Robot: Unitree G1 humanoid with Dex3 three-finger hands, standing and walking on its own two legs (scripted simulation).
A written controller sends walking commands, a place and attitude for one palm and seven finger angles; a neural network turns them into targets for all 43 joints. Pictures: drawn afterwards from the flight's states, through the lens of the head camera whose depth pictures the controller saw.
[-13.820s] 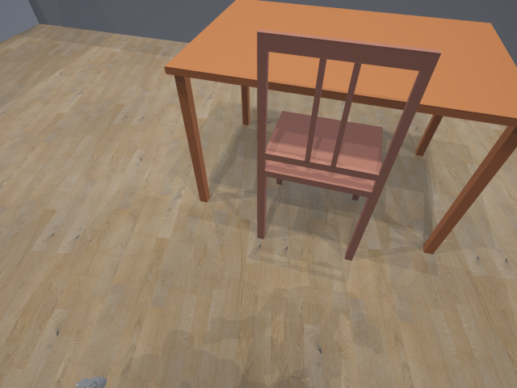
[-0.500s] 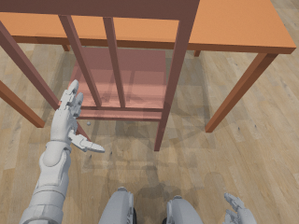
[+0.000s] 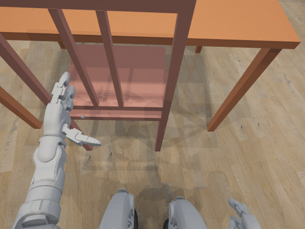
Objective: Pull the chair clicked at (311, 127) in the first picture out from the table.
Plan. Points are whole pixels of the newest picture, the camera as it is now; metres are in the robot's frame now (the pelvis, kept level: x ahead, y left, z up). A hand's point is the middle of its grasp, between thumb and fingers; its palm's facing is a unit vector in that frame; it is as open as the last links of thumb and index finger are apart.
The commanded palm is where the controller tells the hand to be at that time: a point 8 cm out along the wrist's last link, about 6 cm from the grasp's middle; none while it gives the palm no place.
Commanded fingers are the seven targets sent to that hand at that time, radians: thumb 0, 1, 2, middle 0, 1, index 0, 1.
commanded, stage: aim the fingers beside a spindle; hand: left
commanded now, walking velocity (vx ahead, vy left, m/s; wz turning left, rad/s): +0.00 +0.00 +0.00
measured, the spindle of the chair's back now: (81, 69) +0.52 +0.21 +0.06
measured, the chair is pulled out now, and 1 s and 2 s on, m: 0.00 0.00 0.00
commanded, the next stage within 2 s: push the fingers through the gap in 1.18 s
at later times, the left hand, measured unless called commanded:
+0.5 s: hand (84, 118) +0.39 +0.18 +0.02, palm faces -0.01 -1.00 -0.05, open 16.9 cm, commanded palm +0.36 +0.23 +0.02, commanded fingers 0.00 -0.50 0.30 -0.06 -0.08 -0.06 -0.08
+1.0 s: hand (86, 121) +0.37 +0.18 +0.03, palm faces +0.01 -1.00 -0.06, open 16.9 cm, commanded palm +0.35 +0.23 +0.03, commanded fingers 0.00 -0.50 0.30 -0.06 -0.08 -0.06 -0.08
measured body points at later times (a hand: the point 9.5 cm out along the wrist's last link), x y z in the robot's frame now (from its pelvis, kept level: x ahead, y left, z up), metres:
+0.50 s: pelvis +0.01 +0.00 +0.00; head +0.12 +0.00 +0.44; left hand +0.38 +0.24 +0.03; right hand +0.13 -0.26 -0.11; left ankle +0.06 +0.09 -0.62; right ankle +0.01 -0.10 -0.62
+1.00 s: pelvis +0.00 +0.00 +0.00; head +0.12 +0.01 +0.44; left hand +0.37 +0.23 +0.03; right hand +0.14 -0.25 -0.11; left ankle +0.06 +0.09 -0.62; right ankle +0.01 -0.10 -0.62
